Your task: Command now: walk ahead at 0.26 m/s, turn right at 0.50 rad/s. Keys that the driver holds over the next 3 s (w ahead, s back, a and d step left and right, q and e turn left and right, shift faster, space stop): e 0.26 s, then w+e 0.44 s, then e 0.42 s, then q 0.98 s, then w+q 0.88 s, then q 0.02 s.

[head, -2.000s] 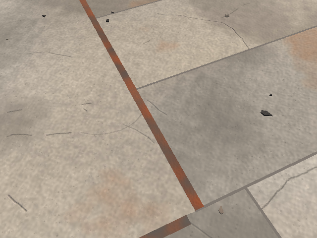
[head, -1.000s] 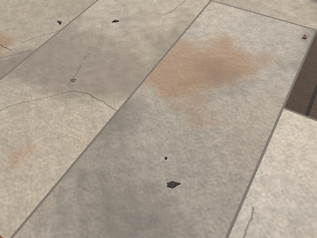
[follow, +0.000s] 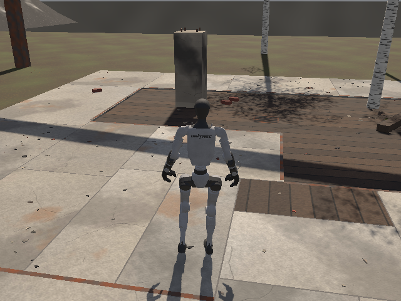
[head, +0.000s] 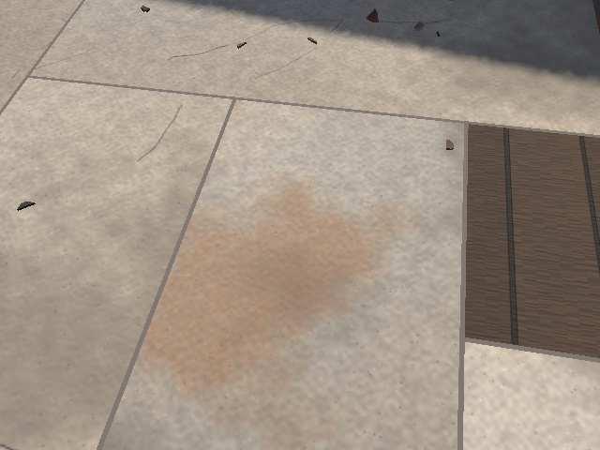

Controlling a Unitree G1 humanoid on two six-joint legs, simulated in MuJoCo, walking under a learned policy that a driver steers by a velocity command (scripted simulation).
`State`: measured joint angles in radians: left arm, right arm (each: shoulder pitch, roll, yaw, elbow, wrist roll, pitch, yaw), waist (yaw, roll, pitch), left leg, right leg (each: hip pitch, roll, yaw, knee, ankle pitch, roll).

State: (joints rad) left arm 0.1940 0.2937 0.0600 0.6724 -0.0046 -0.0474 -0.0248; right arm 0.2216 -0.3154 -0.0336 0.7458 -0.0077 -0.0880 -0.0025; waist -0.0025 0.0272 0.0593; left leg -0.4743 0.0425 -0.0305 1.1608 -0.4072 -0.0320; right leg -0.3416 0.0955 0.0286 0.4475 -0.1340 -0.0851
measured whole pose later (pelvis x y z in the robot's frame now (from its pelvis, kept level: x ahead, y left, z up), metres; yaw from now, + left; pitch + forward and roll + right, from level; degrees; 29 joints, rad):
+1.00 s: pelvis +0.28 -0.12 +0.01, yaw -35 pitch +3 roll +2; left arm 0.26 0.29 0.06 0.65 0.00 0.00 0.01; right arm 0.10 -0.32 -0.06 0.70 -0.02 -0.04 -0.01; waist 0.02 0.04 0.05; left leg -0.63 0.03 -0.03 1.00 -0.30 -0.07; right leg -0.27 0.06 0.07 0.42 -0.20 -0.07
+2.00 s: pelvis +0.36 -0.19 +0.00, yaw -19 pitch +0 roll +0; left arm 0.17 0.27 0.06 0.72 0.00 0.01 0.03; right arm 0.14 -0.31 -0.07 0.65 0.03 0.08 0.01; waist 0.02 0.01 0.07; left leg -0.39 0.04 0.00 0.81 -0.40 -0.09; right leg -0.18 -0.06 -0.12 0.45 -0.27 0.00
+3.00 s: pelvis +0.69 -0.16 -0.02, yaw +17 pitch +2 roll -2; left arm 0.38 0.32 0.07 0.84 -0.02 -0.06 0.01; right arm 0.06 -0.29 -0.04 0.55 0.02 -0.03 0.06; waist 0.09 0.02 0.06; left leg -0.60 0.03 0.04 0.63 -0.10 0.07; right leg 0.14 -0.04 -0.21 0.30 -0.44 0.05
